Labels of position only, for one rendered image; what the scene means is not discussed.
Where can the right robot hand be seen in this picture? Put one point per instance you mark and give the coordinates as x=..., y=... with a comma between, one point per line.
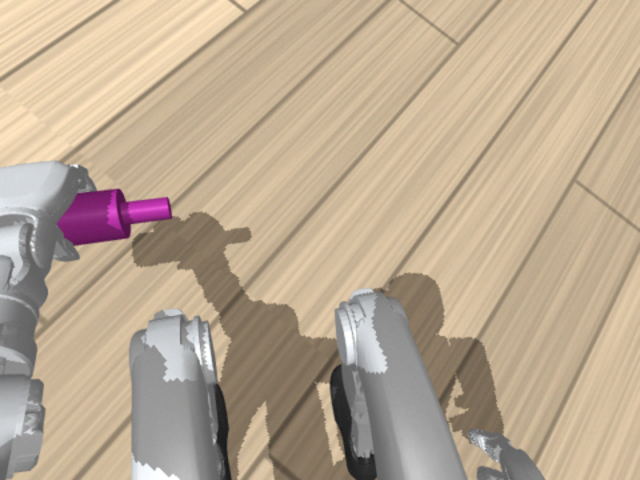
x=515, y=463

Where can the left robot hand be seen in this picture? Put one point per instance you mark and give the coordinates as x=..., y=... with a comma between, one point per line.
x=48, y=187

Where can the left robot foot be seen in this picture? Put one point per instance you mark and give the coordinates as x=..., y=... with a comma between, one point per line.
x=222, y=433

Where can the left robot arm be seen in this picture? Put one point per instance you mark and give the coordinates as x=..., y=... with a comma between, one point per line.
x=27, y=244

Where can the right robot foot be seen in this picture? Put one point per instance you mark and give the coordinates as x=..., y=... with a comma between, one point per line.
x=359, y=468

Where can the bottle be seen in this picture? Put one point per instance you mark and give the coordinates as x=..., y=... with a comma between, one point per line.
x=105, y=215

